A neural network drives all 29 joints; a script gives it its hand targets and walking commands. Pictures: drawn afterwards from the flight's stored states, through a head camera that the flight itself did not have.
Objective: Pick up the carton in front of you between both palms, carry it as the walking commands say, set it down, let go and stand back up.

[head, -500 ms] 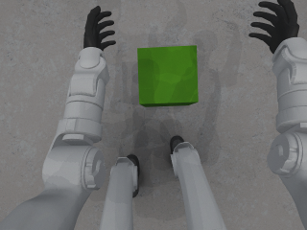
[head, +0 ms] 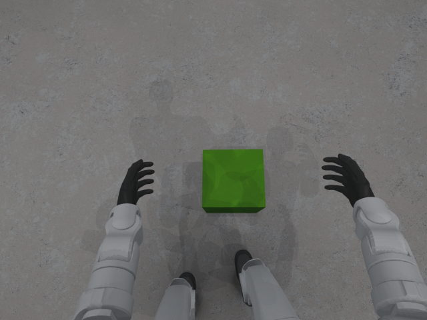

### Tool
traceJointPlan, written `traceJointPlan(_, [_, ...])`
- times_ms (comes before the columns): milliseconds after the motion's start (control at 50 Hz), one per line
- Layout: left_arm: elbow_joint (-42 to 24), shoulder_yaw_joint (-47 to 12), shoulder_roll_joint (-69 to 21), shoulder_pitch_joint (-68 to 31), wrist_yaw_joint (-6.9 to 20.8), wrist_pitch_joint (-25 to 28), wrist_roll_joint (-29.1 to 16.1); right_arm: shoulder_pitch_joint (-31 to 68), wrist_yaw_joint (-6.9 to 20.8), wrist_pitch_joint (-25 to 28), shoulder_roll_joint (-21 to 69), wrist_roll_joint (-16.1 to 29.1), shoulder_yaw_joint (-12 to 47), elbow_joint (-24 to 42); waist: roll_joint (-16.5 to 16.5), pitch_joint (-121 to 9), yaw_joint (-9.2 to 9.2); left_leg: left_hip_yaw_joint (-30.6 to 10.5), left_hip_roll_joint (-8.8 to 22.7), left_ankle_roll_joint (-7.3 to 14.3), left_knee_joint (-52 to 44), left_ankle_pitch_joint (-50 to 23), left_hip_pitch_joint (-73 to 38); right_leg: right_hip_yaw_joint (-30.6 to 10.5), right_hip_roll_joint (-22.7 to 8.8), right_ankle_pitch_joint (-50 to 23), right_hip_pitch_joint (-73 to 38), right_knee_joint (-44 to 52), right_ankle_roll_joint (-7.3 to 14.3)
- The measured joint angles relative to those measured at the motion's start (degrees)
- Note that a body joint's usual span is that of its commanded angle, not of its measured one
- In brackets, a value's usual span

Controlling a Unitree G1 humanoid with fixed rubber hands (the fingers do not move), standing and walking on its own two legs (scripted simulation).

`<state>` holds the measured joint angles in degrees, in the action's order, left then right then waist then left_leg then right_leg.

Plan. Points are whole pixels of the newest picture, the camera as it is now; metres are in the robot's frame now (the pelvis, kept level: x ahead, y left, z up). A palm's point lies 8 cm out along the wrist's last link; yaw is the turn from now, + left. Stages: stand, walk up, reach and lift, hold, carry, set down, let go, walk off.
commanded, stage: let go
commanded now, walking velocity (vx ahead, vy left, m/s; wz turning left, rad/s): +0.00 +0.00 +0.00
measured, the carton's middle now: (232, 184) +0.45 -0.07 -0.60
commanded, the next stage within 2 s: stand in 0.88 s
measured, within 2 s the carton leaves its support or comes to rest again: neither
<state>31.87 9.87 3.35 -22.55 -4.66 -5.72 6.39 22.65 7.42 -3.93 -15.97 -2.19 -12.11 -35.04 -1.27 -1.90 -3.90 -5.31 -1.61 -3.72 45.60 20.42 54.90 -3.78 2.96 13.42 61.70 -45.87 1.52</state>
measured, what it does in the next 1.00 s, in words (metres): shifts its weight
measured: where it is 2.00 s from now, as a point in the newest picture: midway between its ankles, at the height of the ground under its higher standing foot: (217, 299)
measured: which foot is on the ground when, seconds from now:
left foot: down 0.00-1.00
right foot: down 0.00-1.00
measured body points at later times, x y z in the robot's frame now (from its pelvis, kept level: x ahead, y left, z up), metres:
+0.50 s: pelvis +0.05 +0.05 +0.05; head +0.08 +0.05 +0.50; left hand +0.23 +0.28 -0.02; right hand +0.21 -0.19 -0.02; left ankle +0.00 +0.16 -0.69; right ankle +0.06 -0.09 -0.69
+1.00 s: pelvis +0.05 +0.04 +0.05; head +0.06 +0.03 +0.50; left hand +0.21 +0.30 -0.04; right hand +0.22 -0.23 -0.03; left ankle +0.00 +0.16 -0.69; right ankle +0.06 -0.09 -0.69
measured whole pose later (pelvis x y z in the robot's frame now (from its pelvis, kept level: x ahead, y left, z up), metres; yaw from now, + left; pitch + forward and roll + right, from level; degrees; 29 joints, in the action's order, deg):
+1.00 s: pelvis +0.05 +0.04 +0.05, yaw -1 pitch -1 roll -1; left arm 36.9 3.3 13.7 11.6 -0.8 -1.5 1.5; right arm -11.4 1.1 -3.2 -15.8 -1.0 -4.2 -31.2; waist -2.2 0.6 -0.5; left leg -4.1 -0.8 0.0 30.0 21.5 7.5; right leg -3.6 1.7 15.6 13.7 -30.1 -0.6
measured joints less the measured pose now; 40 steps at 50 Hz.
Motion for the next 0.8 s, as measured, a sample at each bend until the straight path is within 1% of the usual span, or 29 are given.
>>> traceJointPlan(100, [0.57,-1.46,0.98,8.27,1.65,2.70,-0.87,-9.83,-1.10,2.34,1.96,0.92,2.33,1.94,0.35,-0.39,0.72,0.09,0.35,0.80,-4.54,-0.62,-8.92,-0.10,-0.10,-0.59,-9.27,4.97,-0.50])
traceJointPlan(220, [-0.82,-3.57,3.36,18.70,3.59,4.88,-2.65,-21.42,-2.25,4.03,3.52,1.93,5.44,5.29,0.87,0.82,1.42,0.20,0.39,2.06,-10.10,-1.40,-21.00,-0.20,-0.64,-1.25,-21.83,11.10,-1.33])
traceJointPlan(320, [-2.50,-5.26,5.66,26.64,5.12,5.77,-3.99,-29.72,-3.11,4.32,4.33,2.58,7.95,8.02,1.19,2.70,1.97,0.35,0.39,3.12,-15.32,-2.19,-32.37,-0.31,-1.15,-2.03,-33.62,16.89,-2.05])
traceJointPlan(400, [-3.85,-6.28,7.20,31.61,5.96,5.36,-4.87,-34.32,-3.43,3.48,4.43,2.57,9.17,9.33,1.00,3.48,2.67,0.60,0.35,3.89,-18.64,-2.49,-40.28,-0.48,-1.51,-2.49,-41.83,20.77,-2.60])
traceJointPlan(480, [-5.13,-7.10,8.39,34.46,6.74,3.86,-5.68,-36.13,-3.39,1.62,4.13,2.26,9.62,9.94,0.48,4.02,3.30,0.93,0.14,4.60,-20.12,-2.21,-45.76,-0.68,-1.88,-2.26,-47.38,22.45,-3.11])
traceJointPlan(580, [-6.30,-7.76,8.83,35.50,7.51,1.45,-6.33,-35.66,-3.14,-1.03,3.71,1.64,9.52,10.13,-0.34,4.98,3.78,1.27,-0.13,5.15,-20.43,-1.60,-49.60,-0.82,-2.21,-1.47,-51.10,22.52,-3.48])
traceJointPlan(680, [-6.91,-8.10,8.58,35.16,7.91,-0.23,-6.43,-35.04,-3.14,-2.58,3.61,1.26,9.41,10.41,-0.66,5.85,3.84,1.17,-0.14,5.13,-20.61,-1.40,-51.21,-0.56,-2.31,-0.98,-52.65,22.37,-3.45])
traceJointPlan(800, [-7.01,-8.11,8.21,34.65,8.02,-0.84,-5.98,-35.38,-3.23,-2.95,3.54,1.32,9.38,10.85,-0.48,6.29,3.85,0.94,0.29,4.67,-21.10,-1.59,-51.64,-0.15,-1.99,-0.99,-53.02,22.57,-3.01])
